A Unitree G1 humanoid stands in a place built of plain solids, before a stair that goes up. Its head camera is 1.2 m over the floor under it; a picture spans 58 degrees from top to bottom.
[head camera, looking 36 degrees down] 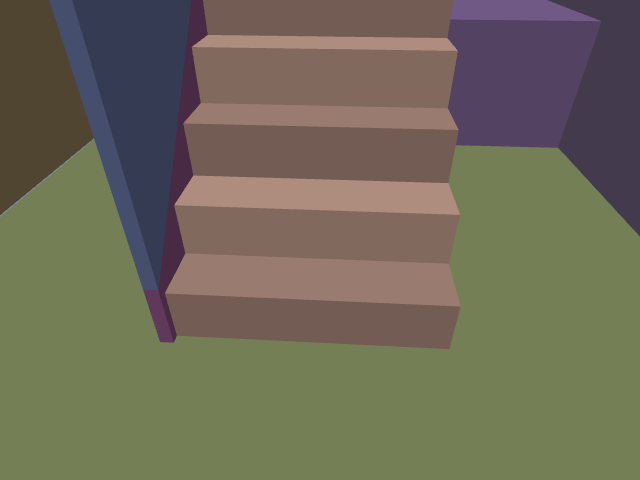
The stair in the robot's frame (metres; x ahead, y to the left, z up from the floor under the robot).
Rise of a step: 0.21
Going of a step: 0.22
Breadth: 0.98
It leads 4 degrees to the right of straight ahead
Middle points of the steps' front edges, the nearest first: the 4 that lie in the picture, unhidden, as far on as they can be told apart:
1.03 0.03 0.21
1.25 0.02 0.42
1.47 0.00 0.63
1.69 -0.01 0.84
